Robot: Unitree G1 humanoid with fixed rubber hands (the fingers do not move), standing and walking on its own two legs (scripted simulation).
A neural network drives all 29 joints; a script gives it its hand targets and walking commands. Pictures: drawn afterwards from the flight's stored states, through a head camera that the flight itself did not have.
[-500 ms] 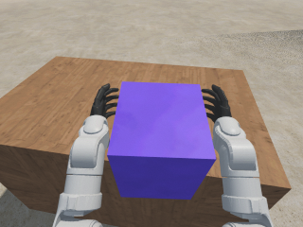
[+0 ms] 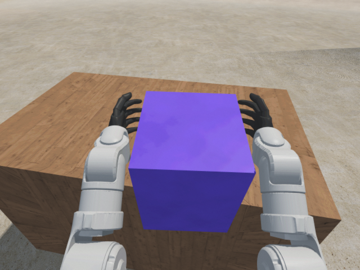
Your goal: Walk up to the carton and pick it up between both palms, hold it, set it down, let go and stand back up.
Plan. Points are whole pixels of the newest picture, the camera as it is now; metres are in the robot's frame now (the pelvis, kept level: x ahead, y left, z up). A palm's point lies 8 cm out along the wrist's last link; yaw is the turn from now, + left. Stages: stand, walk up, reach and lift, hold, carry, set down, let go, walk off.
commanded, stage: hold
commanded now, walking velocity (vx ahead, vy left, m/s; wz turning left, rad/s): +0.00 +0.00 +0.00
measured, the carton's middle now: (187, 164) +0.35 +0.01 +0.11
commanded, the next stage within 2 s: none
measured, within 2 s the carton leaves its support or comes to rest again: neither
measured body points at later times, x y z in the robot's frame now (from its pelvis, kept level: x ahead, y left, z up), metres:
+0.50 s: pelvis +0.02 +0.00 +0.00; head -0.01 +0.00 +0.45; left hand +0.40 +0.14 +0.19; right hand +0.40 -0.15 +0.20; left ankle +0.05 +0.11 -0.75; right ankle +0.05 -0.11 -0.75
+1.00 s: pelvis +0.00 +0.00 +0.00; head -0.04 +0.00 +0.45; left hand +0.36 +0.14 +0.19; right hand +0.36 -0.15 +0.19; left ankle +0.05 +0.11 -0.75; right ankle +0.05 -0.11 -0.75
